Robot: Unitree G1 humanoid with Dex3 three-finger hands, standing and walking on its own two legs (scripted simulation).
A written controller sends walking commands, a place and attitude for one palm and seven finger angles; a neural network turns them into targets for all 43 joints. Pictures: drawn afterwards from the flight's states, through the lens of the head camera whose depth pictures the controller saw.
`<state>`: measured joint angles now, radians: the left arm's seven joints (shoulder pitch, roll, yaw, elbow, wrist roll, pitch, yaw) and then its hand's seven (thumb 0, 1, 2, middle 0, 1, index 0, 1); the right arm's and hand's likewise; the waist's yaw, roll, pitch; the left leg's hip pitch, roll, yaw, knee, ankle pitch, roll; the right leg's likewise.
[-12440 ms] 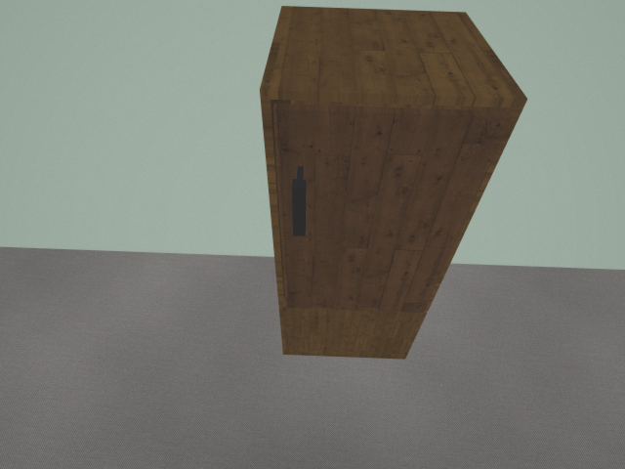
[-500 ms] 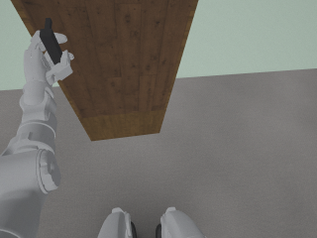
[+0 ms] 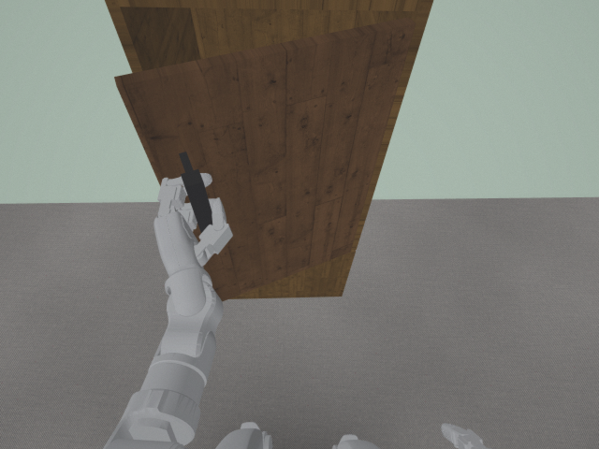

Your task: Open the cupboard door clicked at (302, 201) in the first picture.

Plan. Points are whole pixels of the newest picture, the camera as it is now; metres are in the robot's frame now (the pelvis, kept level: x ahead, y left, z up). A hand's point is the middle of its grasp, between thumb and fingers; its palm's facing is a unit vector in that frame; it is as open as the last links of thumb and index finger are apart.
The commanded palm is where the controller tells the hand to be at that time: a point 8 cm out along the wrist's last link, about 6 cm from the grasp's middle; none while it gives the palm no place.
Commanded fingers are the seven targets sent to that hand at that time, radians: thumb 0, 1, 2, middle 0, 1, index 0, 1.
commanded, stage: pull the door open along its arc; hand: left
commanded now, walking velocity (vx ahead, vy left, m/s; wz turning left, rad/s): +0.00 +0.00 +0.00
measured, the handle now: (197, 196) +0.44 +0.16 +0.06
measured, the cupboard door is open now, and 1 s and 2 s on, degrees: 22 46 46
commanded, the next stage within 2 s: open thumb and fingers to let go in 0.36 s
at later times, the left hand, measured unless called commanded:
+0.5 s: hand (300, 296) +0.30 +0.01 +0.06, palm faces +0.33 -0.94 -0.04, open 6.1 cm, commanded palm +0.25 +0.05 +0.05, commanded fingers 0.00 0.69 0.81 -0.38 -1.33 -0.38 -1.33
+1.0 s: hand (296, 291) +0.31 +0.01 +0.06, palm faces +0.44 -0.90 -0.03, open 12.8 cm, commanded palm +0.26 +0.06 +0.05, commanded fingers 0.00 -0.50 0.30 -0.25 -0.90 -0.25 -0.90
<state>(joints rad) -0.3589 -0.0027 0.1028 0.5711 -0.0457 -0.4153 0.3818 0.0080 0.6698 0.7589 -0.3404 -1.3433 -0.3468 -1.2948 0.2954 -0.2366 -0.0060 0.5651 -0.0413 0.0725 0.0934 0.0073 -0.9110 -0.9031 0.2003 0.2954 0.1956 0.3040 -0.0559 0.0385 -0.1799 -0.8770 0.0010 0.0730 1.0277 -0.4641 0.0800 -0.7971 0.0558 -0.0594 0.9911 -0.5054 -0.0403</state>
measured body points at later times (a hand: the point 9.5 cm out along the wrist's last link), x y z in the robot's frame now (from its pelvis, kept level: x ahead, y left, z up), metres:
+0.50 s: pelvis -0.01 -0.05 +0.00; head +0.02 -0.07 +0.45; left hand +0.27 +0.06 +0.06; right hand +0.19 -0.24 -0.09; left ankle +0.02 +0.07 -0.67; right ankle -0.02 -0.10 -0.67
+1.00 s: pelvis -0.01 -0.08 +0.00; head +0.04 -0.11 +0.45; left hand +0.28 +0.06 +0.06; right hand +0.16 -0.30 -0.12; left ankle +0.02 +0.07 -0.67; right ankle -0.02 -0.10 -0.67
